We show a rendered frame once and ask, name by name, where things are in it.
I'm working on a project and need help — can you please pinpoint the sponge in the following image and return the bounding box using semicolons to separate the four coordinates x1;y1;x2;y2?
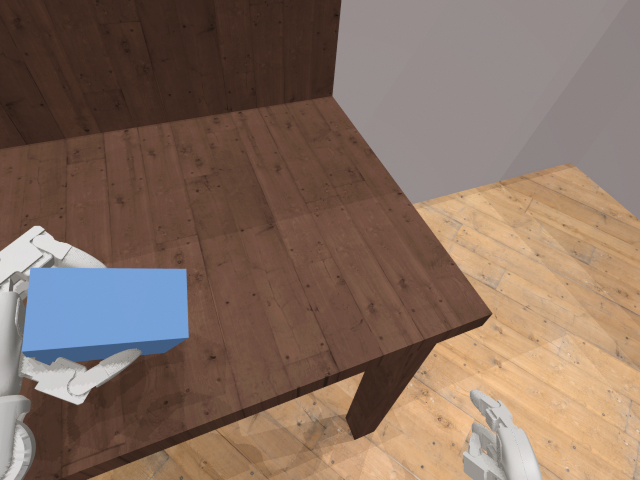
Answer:
22;268;189;365

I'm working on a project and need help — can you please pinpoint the left robot hand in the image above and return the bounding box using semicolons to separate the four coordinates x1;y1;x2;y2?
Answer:
0;226;142;405

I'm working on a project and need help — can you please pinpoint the left robot forearm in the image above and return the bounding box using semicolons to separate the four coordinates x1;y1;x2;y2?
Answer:
0;395;36;480

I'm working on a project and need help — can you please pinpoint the table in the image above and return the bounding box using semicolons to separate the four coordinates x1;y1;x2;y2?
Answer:
0;0;493;480

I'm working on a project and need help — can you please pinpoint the right robot hand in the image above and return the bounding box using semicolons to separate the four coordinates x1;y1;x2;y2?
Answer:
463;389;543;480

